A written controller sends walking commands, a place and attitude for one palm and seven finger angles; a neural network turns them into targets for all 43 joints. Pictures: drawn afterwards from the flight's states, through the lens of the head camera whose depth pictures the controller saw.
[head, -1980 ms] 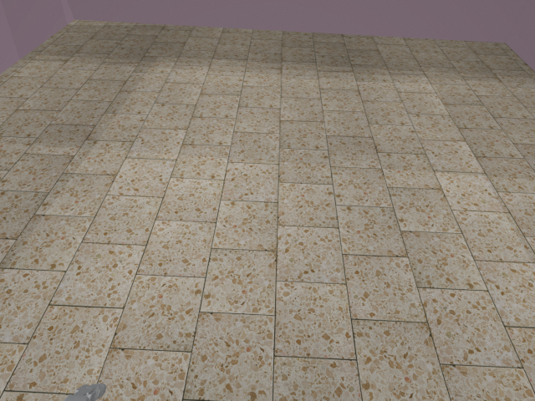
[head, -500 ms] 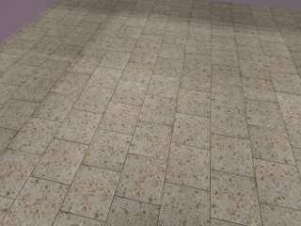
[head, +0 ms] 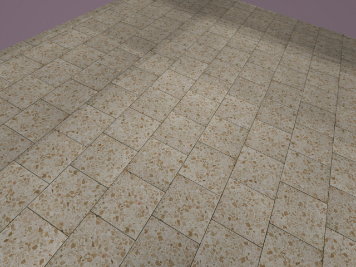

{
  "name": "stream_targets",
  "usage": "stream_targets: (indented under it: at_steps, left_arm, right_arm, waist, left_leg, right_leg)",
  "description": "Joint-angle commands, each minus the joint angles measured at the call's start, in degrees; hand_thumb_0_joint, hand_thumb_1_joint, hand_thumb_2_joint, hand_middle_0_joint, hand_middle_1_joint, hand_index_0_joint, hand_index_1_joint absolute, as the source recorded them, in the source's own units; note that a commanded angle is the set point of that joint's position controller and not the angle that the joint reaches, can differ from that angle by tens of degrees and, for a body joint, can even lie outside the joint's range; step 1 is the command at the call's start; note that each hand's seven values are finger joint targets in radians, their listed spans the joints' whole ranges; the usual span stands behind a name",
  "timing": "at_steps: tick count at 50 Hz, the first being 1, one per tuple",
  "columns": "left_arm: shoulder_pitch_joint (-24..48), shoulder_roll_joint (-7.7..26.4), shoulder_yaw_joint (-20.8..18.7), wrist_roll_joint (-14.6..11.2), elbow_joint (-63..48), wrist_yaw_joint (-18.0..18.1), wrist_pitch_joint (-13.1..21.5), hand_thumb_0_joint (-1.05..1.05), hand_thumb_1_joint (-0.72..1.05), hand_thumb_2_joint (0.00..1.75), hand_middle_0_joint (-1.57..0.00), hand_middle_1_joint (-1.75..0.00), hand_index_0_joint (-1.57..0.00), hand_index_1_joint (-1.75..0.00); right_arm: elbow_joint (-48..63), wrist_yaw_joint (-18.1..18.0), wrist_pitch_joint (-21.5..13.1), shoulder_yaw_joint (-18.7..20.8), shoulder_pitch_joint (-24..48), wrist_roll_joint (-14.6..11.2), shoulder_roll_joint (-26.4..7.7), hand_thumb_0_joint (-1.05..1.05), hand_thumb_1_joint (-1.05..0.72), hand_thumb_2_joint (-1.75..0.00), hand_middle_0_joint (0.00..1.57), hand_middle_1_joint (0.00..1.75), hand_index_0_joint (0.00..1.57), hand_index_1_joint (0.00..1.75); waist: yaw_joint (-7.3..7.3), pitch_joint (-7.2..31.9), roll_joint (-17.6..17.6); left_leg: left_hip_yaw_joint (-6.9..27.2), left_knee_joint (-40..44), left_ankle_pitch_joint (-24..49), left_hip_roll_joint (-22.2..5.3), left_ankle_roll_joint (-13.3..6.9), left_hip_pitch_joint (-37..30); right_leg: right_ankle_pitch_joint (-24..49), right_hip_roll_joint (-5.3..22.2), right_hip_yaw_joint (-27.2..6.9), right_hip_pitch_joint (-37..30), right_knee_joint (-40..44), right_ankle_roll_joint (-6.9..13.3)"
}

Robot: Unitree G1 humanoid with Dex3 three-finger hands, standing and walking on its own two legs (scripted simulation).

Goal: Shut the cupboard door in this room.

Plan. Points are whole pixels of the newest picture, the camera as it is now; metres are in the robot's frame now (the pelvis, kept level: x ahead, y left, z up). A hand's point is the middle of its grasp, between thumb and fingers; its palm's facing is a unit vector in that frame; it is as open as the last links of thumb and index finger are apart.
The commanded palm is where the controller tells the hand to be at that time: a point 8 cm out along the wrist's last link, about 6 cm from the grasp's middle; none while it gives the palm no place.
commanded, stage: turn or walk to find it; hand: left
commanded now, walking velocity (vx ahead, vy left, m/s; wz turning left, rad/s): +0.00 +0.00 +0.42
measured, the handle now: out of the picture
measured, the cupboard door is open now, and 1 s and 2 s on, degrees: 84 84 84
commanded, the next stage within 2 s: stand and wait in 1.34 s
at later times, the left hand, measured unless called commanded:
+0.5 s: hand out of the picture +0.04 +0.18 -0.13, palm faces +0.22 -0.94 -0.27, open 7.4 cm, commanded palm none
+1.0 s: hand out of the picture -0.11 +0.22 -0.17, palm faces +0.45 -0.86 -0.23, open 7.4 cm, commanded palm none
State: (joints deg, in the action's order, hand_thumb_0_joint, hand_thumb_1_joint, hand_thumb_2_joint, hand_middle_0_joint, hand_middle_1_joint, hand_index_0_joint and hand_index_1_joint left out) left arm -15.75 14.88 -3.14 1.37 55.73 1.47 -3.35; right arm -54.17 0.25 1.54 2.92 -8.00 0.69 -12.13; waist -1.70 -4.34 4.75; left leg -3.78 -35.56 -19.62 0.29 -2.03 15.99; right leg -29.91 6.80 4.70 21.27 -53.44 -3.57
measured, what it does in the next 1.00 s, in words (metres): steps on the spot, turning left: right foot, then left foot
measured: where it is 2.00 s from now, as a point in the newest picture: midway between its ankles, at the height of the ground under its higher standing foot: outside the picture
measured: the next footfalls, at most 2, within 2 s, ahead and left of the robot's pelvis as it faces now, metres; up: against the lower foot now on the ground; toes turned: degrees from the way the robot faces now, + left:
right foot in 0.38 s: +0.04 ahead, -0.13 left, +0.00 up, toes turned +6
left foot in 0.82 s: -0.04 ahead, +0.11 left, +0.00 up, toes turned +26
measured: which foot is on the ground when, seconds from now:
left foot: down 0.00-0.38, up 0.40-0.80, down 0.82-1.00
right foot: up 0.00-0.36, down 0.38-0.82, up 0.84-1.00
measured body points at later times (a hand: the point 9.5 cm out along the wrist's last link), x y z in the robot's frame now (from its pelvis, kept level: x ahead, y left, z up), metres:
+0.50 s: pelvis -0.02 -0.03 +0.01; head +0.01 -0.06 +0.46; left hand +0.03 +0.22 -0.11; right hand +0.06 -0.28 -0.15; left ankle -0.05 +0.10 -0.66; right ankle +0.00 -0.13 -0.73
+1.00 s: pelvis -0.05 +0.01 +0.01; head -0.03 +0.05 +0.46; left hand -0.13 +0.27 -0.15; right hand +0.14 -0.17 -0.11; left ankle -0.08 +0.10 -0.73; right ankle -0.02 -0.13 -0.65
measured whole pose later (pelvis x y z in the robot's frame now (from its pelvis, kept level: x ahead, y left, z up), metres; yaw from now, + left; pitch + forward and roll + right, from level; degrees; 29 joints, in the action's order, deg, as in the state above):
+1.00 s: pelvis -0.05 +0.01 +0.01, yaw +24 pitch +0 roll -1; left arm -14.2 15.1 -4.3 1.3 56.7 0.7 -3.6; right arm -54.1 -0.5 1.2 2.2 -8.3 0.9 -10.2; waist -1.4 -3.6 3.2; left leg -2.8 -28.8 -14.9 0.8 -2.9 13.8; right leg -24.4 5.5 3.2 25.4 -61.1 -4.4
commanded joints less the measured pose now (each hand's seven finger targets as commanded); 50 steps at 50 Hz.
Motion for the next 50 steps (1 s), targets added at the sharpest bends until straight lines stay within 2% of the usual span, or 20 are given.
stream_targets:
  at_steps: [1,7,11,15,17,18,19,20,21,23,24,34,38,39,40,41,42,44,46,50]
  left_arm:
    - [2.0,4.2,-1.29,-0.34,-4.53,-0.4,1.46,0.0,0.9,0.9,-0.2,-0.3,-0.2,-0.3]
    - [3.24,3.19,-1.23,-0.44,-4.84,-0.37,1.11,0.0,0.9,0.9,-0.2,-0.3,-0.2,-0.3]
    - [5.68,2.31,-1.17,-0.58,-6.65,-0.19,1.42,0.0,0.9,0.9,-0.2,-0.3,-0.2,-0.3]
    - [2.95,1.7,-1.01,-1.04,-6.71,0.23,2.0,0.0,0.9,0.9,-0.2,-0.3,-0.2,-0.3]
    - [-0.13,2.45,-1.24,-1.0,-6.12,0.43,2.75,0.0,0.9,0.9,-0.2,-0.3,-0.2,-0.3]
    - [-1.3,4.79,-1.63,-0.68,-6.1,0.72,3.29,0.0,0.9,0.9,-0.2,-0.3,-0.2,-0.3]
    - [-2.02,9.77,-2.66,0.24,-6.13,1.16,3.78,0.0,0.9,0.9,-0.2,-0.3,-0.2,-0.3]
    - [-1.97,11.05,-2.63,-0.08,-7.12,0.95,3.54,0.0,0.9,0.9,-0.2,-0.3,-0.2,-0.3]
    - [0.03,9.45,-2.78,-0.22,-7.53,1.22,3.34,0.0,0.9,0.9,-0.2,-0.3,-0.2,-0.3]
    - [5.43,6.24,-1.64,-0.19,-8.52,0.87,3.54,0.0,0.9,0.9,-0.2,-0.3,-0.2,-0.3]
    - [6.25,5.26,-1.33,-0.19,-8.72,0.82,3.78,0.0,0.9,0.9,-0.2,-0.3,-0.2,-0.3]
    - [-2.14,8.31,-2.25,0.48,-4.48,0.73,3.56,0.0,0.9,0.9,-0.2,-0.3,-0.2,-0.3]
    - [-0.58,9.1,-2.76,0.26,-3.69,0.66,3.08,0.0,0.9,0.9,-0.2,-0.3,-0.2,-0.3]
    - [-0.47,8.39,-2.62,-0.21,-3.77,0.45,2.78,0.0,0.9,0.9,-0.2,-0.3,-0.2,-0.3]
    - [-1.65,5.97,-2.33,-0.61,-4.67,0.18,2.29,0.0,0.9,0.9,-0.2,-0.3,-0.2,-0.3]
    - [-0.3,2.32,-1.23,-0.49,-6.57,-0.13,2.1,0.0,0.9,0.9,-0.2,-0.3,-0.2,-0.3]
    - [3.47,3.39,-0.99,-0.04,-6.9,0.4,1.28,0.0,0.9,0.9,-0.2,-0.3,-0.2,-0.3]
    - [5.38,3.87,-1.65,-0.28,-5.51,-0.03,0.96,0.0,0.9,0.9,-0.2,-0.3,-0.2,-0.3]
    - [2.12,3.58,-1.7,-0.17,-3.69,-0.68,1.27,0.0,0.9,0.9,-0.2,-0.3,-0.2,-0.3]
    - [2.31,3.29,-1.5,-0.32,-3.98,-0.54,1.24,0.0,0.9,0.9,-0.2,-0.3,-0.2,-0.3]
  right_arm:
    - [2.47,-1.56,-1.3,1.73,-2.9,0.25,-10.74,0.0,-0.9,-0.9,0.2,0.3,0.2,0.3]
    - [2.55,-1.56,-1.27,2.26,-4.97,0.31,-10.41,0.0,-0.9,-0.9,0.2,0.3,0.2,0.3]
    - [2.38,-1.43,-0.88,2.69,-6.31,0.66,-10.47,0.0,-0.9,-0.9,0.2,0.3,0.2,0.3]
    - [2.89,-1.15,-0.45,3.07,-4.62,0.85,-10.72,0.0,-0.9,-0.9,0.2,0.3,0.2,0.3]
    - [3.16,-0.9,-0.37,3.11,-3.95,0.42,-10.02,0.0,-0.9,-0.9,0.2,0.3,0.2,0.3]
    - [3.44,-0.58,-0.44,2.92,-4.6,-0.06,-8.17,0.0,-0.9,-0.9,0.2,0.3,0.2,0.3]
    - [4.66,-0.22,-0.52,2.34,-5.52,-0.41,-4.42,0.0,-0.9,-0.9,0.2,0.3,0.2,0.3]
    - [5.01,-0.42,0.18,3.02,-4.22,0.45,-5.98,0.0,-0.9,-0.9,0.2,0.3,0.2,0.3]
    - [4.73,-0.27,1.15,3.42,-2.87,0.7,-6.85,0.0,-0.9,-0.9,0.2,0.3,0.2,0.3]
    - [2.02,0.52,1.64,3.41,-4.96,0.76,-5.95,0.0,-0.9,-0.9,0.2,0.3,0.2,0.3]
    - [1.3,0.68,1.66,3.16,-6.54,0.84,-5.47,0.0,-0.9,-0.9,0.2,0.3,0.2,0.3]
    - [2.06,0.56,1.23,1.56,0.14,-0.03,-3.73,0.0,-0.9,-0.9,0.2,0.3,0.2,0.3]
    - [1.59,0.23,0.28,1.33,-3.58,-0.21,-4.23,0.0,-0.9,-0.9,0.2,0.3,0.2,0.3]
    - [1.16,0.28,-0.11,1.56,-5.4,-0.07,-5.6,0.0,-0.9,-0.9,0.2,0.3,0.2,0.3]
    - [1.32,0.21,-0.76,2.51,-6.93,0.34,-10.34,0.0,-0.9,-0.9,0.2,0.3,0.2,0.3]
    - [1.42,0.05,-0.68,3.45,-9.31,0.31,-14.93,0.0,-0.9,-0.9,0.2,0.3,0.2,0.3]
    - [0.16,-0.56,-0.63,3.56,-11.18,0.42,-14.56,0.0,-0.9,-0.9,0.2,0.3,0.2,0.3]
    - [1.26,-1.39,-0.58,2.64,-5.16,0.59,-11.77,0.0,-0.9,-0.9,0.2,0.3,0.2,0.3]
    - [2.51,-1.51,-1.2,1.87,-1.86,0.42,-10.03,0.0,-0.9,-0.9,0.2,0.3,0.2,0.3]
    - [2.16,-1.52,-1.41,2.12,-4.22,0.22,-10.09,0.0,-0.9,-0.9,0.2,0.3,0.2,0.3]
  waist:
    - [2.0,5.49,-13.93]
    - [2.91,5.02,-10.52]
    - [3.9,5.45,-12.13]
    - [2.29,6.52,-12.86]
    - [0.52,7.4,-10.54]
    - [0.01,7.53,-5.1]
    - [-0.11,7.47,9.7]
    - [-1.12,6.3,10.82]
    - [-0.56,4.01,10.06]
    - [2.67,-0.37,2.99]
    - [3.31,0.35,3.09]
    - [-0.93,3.81,5.82]
    - [1.36,6.41,6.23]
    - [2.54,7.4,2.96]
    - [3.25,9.05,-9.45]
    - [4.14,8.32,-22.58]
    - [6.23,8.15,-18.94]
    - [3.95,2.52,-16.95]
    - [1.94,3.86,-13.1]
    - [2.72,5.59,-11.48]
  left_leg:
    - [14.82,15.3,34.85,-14.59,-7.12,-9.12]
    - [17.06,17.09,28.76,-13.53,-8.27,-9.55]
    - [20.63,16.22,28.59,-13.39,-8.95,-9.79]
    - [22.0,13.62,30.42,-12.05,-7.92,-5.87]
    - [20.9,9.82,26.32,-9.45,-5.1,-0.75]
    - [18.67,5.39,17.33,-6.27,-2.11,6.02]
    - [8.81,-6.18,-0.91,2.04,2.14,16.2]
    - [7.55,-17.74,-12.82,2.76,3.07,15.62]
    - [9.23,-25.52,-11.68,1.25,2.89,14.95]
    - [7.82,-33.22,-3.85,-0.56,3.66,15.43]
    - [6.81,-33.96,-1.7,-0.89,4.29,15.53]
    - [0.42,-13.71,-6.85,-1.84,5.46,9.08]
    - [-2.14,2.65,0.7,-1.22,4.3,-0.42]
    - [-1.53,10.23,8.0,-1.85,3.57,-6.82]
    - [9.98,14.32,18.76,-11.0,-0.01,-15.15]
    - [22.9,16.09,37.29,-23.0,-6.12,-17.24]
    - [22.37,17.05,32.18,-23.11,-8.89,-11.91]
    - [19.42,18.39,23.29,-18.34,-8.15,-5.72]
    - [14.91,17.75,25.47,-14.88,-6.94,-6.25]
    - [14.85,17.06,30.46,-13.4,-7.38,-10.47]
  right_leg:
    - [4.99,-0.29,-3.83,9.54,-12.24,-0.52]
    - [6.27,-1.65,-3.46,7.72,-4.74,-1.42]
    - [4.09,-3.07,-3.62,5.36,3.14,-0.93]
    - [6.77,-5.13,-2.89,-3.05,14.58,0.07]
    - [16.06,-4.92,-2.45,-11.87,27.12,0.2]
    - [19.58,-0.44,-6.46,-19.13,33.15,1.3]
    - [22.75,13.91,-21.04,-23.66,36.8,6.66]
    - [23.08,20.69,-24.3,-15.5,38.67,12.06]
    - [18.24,18.8,-23.55,-9.54,40.07,12.93]
    - [17.62,12.2,-13.78,-6.16,38.73,10.93]
    - [20.41,10.57,-10.22,-7.31,37.74,10.36]
    - [40.42,12.92,-4.27,-15.04,31.6,12.02]
    - [41.68,12.55,-0.8,-13.81,25.04,8.83]
    - [37.5,11.01,1.52,-10.04,20.88,6.15]
    - [22.56,6.17,4.68,0.28,11.43,2.46]
    - [-6.09,0.22,4.9,10.28,-0.44,-0.72]
    - [-6.98,-0.05,-0.67,8.82,-7.01,-0.12]
    - [0.86,0.65,-3.96,10.79,-11.53,-0.04]
    - [5.81,0.2,-3.35,8.86,-10.73,-0.5]
    - [6.93,-1.09,-3.1,8.27,-6.24,-1.45]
